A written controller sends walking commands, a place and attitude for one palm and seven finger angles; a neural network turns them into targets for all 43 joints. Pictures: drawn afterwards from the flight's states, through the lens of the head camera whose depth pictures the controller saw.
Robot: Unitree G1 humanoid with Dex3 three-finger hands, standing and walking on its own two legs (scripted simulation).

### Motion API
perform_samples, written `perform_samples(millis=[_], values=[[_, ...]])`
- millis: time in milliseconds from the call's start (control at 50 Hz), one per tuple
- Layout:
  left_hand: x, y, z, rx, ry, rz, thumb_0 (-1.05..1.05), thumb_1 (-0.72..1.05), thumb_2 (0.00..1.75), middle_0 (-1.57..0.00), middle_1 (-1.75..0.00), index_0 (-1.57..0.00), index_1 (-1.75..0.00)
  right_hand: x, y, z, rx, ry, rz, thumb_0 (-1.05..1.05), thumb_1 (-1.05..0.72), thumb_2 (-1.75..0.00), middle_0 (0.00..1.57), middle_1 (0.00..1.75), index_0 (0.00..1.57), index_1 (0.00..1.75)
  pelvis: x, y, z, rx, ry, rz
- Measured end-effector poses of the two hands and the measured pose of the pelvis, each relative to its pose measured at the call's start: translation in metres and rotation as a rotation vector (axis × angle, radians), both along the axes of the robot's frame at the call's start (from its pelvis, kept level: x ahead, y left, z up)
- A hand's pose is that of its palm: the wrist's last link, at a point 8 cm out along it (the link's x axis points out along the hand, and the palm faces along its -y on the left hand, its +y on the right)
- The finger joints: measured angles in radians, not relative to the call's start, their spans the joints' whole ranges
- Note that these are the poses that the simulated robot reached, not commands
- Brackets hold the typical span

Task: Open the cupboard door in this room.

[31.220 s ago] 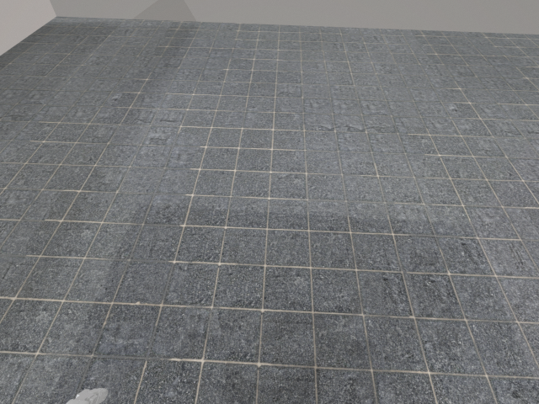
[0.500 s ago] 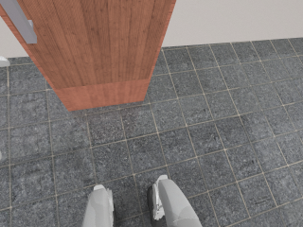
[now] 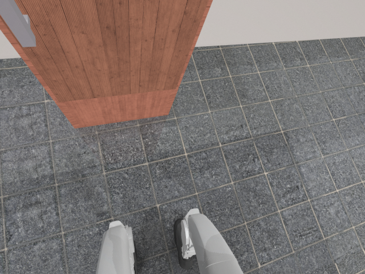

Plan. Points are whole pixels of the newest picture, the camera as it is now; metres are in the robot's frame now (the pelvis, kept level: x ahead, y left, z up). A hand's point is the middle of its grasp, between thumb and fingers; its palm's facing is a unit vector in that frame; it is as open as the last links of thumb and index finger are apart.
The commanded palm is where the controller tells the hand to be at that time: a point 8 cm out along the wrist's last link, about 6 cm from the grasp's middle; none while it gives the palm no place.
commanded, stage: move the hooked fingers beside the handle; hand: left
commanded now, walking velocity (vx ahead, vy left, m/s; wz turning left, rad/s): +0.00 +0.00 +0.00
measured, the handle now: out of the picture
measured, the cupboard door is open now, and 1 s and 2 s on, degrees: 0 0 0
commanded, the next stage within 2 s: slide the fingers in behind the handle in 0.42 s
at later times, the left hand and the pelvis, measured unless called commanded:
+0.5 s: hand out of the picture +0.54 +0.30 +0.07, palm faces +0.14 -0.99 -0.03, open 14.0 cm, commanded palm +0.53 +0.32 +0.07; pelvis +0.00 -0.01 +0.00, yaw +0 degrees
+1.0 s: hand out of the picture +0.55 +0.27 +0.07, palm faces +0.13 -0.99 -0.03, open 14.0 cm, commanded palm +0.53 +0.28 +0.07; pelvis +0.00 -0.01 +0.00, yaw +1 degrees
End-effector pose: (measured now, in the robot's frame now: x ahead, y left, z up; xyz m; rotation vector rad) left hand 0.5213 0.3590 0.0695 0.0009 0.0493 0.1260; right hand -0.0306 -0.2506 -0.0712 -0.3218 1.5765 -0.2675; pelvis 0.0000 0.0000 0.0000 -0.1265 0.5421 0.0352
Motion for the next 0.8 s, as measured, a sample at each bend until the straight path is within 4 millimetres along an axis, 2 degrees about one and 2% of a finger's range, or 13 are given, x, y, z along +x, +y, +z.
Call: perform_samples(millis=[200,400,600,800], values=[[-0.004,-0.008,0.009,0.012,-0.009,-0.012,-0.01,-0.50,0.30,-0.30,-1.20,-0.30,-1.20,0.018,-0.007,0.005,-0.003,-0.040,0.019,0.00,-0.90,-0.90,0.20,0.30,0.21,0.30,0.006,-0.001,0.008,0.006,-0.021,0.004],[-0.009,-0.011,0.005,0.015,0.004,0.013,-0.01,-0.50,0.30,-0.30,-1.20,-0.30,-1.20,0.031,-0.018,0.000,-0.012,-0.091,0.041,0.00,-0.90,-0.90,0.20,0.30,0.21,0.30,0.004,-0.007,0.005,0.013,-0.030,0.001],[-0.010,-0.006,0.005,0.025,-0.011,0.001,-0.01,-0.50,0.30,-0.30,-1.20,-0.30,-1.20,0.025,-0.022,-0.009,-0.015,-0.065,0.043,0.00,-0.90,-0.90,0.20,0.30,0.21,0.30,-0.002,-0.011,-0.003,0.012,-0.013,0.002],[-0.003,-0.028,0.001,0.009,-0.001,-0.013,-0.01,-0.50,0.30,-0.30,-1.20,-0.30,-1.20,0.015,-0.019,-0.008,-0.005,-0.053,0.034,0.00,-0.90,-0.90,0.20,0.30,0.21,0.30,-0.004,-0.012,-0.002,0.011,-0.013,0.007]])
